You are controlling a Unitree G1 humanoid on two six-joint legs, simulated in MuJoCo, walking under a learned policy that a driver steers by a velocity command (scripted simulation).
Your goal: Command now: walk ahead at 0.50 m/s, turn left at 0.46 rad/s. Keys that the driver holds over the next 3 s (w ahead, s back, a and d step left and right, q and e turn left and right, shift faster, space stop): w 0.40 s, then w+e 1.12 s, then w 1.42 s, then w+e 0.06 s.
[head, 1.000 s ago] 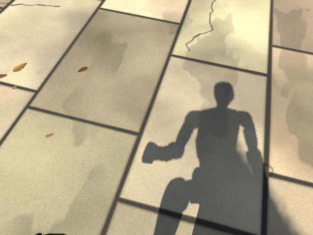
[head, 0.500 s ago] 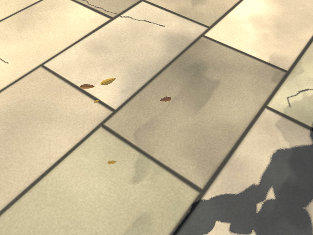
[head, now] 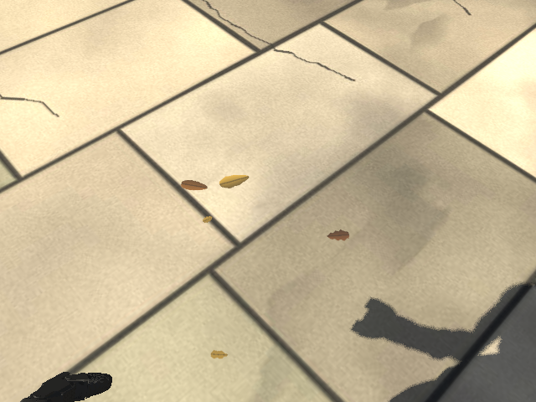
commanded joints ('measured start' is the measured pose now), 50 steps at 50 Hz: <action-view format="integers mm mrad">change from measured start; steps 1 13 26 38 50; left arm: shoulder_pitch -90 220 349 275 49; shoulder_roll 63 91 143 111 20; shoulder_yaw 10 37 41 37 18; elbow -74 16 111 40 -64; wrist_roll -12 -6 -34 -41 -29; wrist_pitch -23 -17 9 22 56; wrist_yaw -15 -20 7 20 -29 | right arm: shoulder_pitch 21 -89 -342 -78 -91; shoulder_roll -169 -134 -27 -68 -155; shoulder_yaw -48 -17 12 -21 -57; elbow -36 -67 -125 -26 70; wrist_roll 6 -5 -5 -21 -15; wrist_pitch -11 -25 -54 -51 -61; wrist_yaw -10 -7 29 18 0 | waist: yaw -17 121 154 10 12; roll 127 -13 -30 143 74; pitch -42 -55 -5 -110 18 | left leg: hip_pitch -71 -605 -408 181 66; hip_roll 222 149 143 411 365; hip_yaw -154 -6 95 -226 223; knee -89 859 221 -101 -230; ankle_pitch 131 -140 276 -1 271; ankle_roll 135 -55 -115 114 89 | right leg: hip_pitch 152 651 533 -87 11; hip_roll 53 -197 -98 -14 -38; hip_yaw -47 364 71 6 -76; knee -117 -445 -502 529 55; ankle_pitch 120 -336 62 -369 28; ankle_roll -6 -300 -276 -80 -77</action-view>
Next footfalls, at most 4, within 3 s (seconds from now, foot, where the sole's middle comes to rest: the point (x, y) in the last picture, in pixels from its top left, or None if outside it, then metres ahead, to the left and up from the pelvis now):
0.14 right None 0.27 -0.15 -0.78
0.66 left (207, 372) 0.53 0.11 -0.78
1.16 right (319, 287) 0.75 -0.20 -0.78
1.64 left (285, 193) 1.09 -0.13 -0.78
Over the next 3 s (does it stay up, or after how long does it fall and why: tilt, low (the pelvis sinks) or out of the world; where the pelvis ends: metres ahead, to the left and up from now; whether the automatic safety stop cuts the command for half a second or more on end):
stays up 1.50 -0.53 0.00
